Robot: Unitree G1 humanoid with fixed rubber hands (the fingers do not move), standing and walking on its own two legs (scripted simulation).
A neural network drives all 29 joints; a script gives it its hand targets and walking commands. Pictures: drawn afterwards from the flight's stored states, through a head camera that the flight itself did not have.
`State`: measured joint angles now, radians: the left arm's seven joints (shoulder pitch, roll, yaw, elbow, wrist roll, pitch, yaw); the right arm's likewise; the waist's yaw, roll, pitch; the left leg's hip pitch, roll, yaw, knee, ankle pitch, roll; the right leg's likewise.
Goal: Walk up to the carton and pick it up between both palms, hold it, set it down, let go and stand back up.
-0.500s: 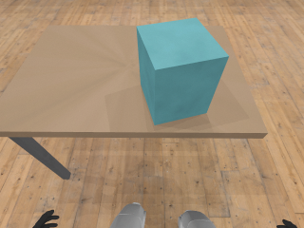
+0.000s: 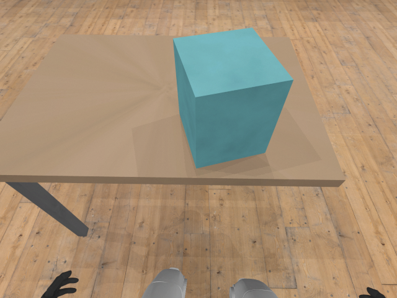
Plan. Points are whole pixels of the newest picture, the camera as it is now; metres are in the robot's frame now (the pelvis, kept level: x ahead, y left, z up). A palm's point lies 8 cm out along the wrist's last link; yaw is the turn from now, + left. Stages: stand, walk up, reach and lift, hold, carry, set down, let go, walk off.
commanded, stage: walk up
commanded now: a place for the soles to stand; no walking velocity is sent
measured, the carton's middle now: (223, 100) +0.55 -0.01 +0.04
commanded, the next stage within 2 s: reach and lift in 1.72 s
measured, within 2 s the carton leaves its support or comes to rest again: neither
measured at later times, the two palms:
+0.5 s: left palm (73, 281) +0.14 +0.30 -0.12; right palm out of the picture +0.11 -0.35 -0.07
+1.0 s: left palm (74, 282) +0.14 +0.29 -0.10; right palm out of the picture +0.10 -0.37 -0.09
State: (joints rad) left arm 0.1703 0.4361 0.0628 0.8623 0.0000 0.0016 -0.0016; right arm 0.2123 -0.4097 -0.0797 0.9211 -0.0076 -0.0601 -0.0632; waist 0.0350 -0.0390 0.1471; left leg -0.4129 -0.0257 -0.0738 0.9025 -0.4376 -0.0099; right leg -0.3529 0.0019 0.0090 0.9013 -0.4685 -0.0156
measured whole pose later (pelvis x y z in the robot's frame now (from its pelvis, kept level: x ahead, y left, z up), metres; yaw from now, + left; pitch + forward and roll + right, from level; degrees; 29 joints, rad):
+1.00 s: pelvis +0.04 -0.03 +0.00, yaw +1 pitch -5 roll +1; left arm 0.15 0.42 0.06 0.86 0.00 0.01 -0.02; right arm 0.24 -0.41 -0.07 0.96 -0.01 -0.06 -0.06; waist 0.02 -0.04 0.14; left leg -0.33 -0.01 -0.05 0.89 -0.48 -0.01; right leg -0.44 -0.01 -0.01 0.88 -0.34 -0.03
